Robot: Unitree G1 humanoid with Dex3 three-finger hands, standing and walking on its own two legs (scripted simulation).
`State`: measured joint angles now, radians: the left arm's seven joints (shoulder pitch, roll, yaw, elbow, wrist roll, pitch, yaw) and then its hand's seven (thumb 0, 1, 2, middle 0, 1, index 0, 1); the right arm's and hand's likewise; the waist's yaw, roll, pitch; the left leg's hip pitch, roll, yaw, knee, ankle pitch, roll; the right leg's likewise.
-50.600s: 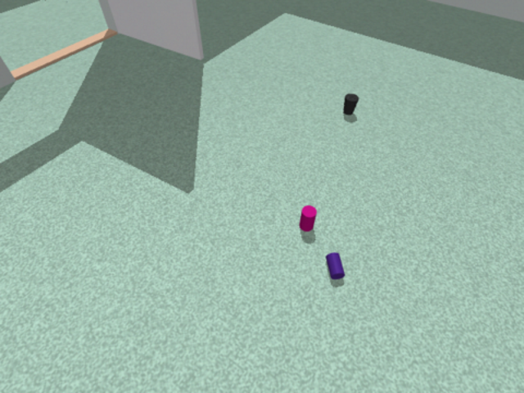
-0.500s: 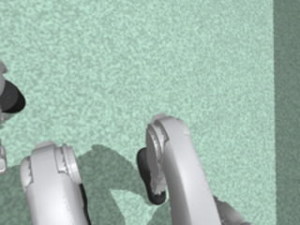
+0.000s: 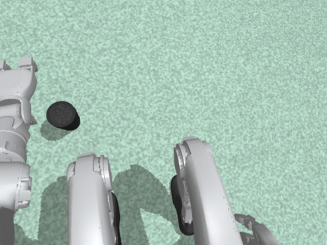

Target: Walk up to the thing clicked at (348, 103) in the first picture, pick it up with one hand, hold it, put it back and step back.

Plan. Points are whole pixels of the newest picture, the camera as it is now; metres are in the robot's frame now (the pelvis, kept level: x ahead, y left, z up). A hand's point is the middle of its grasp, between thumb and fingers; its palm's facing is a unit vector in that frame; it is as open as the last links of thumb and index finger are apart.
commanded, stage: withdraw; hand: left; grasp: from above
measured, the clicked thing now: (66, 118) +0.46 +0.25 -0.31
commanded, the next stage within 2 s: home in 0.52 s
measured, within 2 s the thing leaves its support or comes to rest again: neither
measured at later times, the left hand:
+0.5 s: hand (46, 112) +0.45 +0.26 -0.17, palm faces -0.45 -0.01 -0.89, open 14.2 cm
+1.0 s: hand (21, 115) +0.41 +0.26 -0.05, palm faces -0.41 -0.33 -0.85, open 11.3 cm
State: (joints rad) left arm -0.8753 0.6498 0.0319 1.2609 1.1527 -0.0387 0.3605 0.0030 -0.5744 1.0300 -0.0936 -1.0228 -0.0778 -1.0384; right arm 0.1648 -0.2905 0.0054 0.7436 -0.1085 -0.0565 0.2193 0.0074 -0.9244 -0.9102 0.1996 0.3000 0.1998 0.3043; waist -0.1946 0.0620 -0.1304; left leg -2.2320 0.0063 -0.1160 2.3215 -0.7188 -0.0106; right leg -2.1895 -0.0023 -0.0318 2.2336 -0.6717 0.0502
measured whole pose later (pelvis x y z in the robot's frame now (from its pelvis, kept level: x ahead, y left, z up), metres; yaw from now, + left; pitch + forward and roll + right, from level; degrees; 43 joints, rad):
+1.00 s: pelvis +0.00 +0.00 +0.08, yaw +2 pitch +36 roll -6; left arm -0.56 0.52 0.03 0.79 0.83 -0.03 0.09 0.00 0.14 0.85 -0.21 -0.49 -0.20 -0.50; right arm 0.24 -0.28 -0.01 0.63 -0.04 0.03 0.10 0.01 -0.90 -0.90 0.20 0.30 0.20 0.30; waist -0.12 0.08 -0.18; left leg -2.01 0.01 -0.09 2.07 -0.70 0.00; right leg -1.97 -0.02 -0.03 2.00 -0.66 0.05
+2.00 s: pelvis +0.07 +0.00 +0.35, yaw +7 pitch +10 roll -3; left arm 0.52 0.22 0.03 -0.14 -0.07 0.47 0.03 0.01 0.90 0.90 -0.20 -0.30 -0.20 -0.30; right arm 0.31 -0.22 0.03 0.50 0.02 -0.22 -0.19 0.02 -0.90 -0.90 0.20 0.30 0.20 0.30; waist -0.04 0.06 -0.18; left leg -0.71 0.03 -0.06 1.01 -0.48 -0.01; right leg -0.66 -0.02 -0.05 0.93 -0.44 0.03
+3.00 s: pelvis +0.07 +0.00 +0.35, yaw +7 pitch +10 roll -2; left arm 0.50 0.22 0.03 -0.12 -0.05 0.45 0.02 0.01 0.90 0.90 -0.20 -0.30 -0.20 -0.30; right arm 0.29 -0.22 0.03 0.54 0.00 -0.25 -0.19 0.02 -0.90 -0.90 0.20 0.30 0.20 0.30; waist -0.03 0.05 -0.15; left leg -0.69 0.03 -0.06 1.00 -0.49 -0.02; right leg -0.65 -0.01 -0.05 0.94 -0.45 0.02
